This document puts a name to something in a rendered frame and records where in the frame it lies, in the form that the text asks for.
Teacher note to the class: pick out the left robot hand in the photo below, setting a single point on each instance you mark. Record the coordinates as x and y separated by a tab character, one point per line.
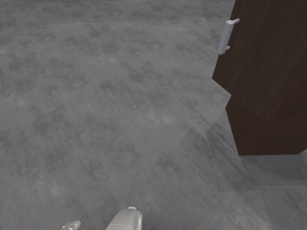
74	225

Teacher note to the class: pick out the cupboard door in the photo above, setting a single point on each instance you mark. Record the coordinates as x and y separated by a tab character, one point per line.
267	54

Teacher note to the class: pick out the handle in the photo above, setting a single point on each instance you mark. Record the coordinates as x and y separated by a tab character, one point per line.
228	27

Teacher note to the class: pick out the left robot thigh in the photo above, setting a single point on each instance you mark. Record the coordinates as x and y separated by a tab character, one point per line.
127	219

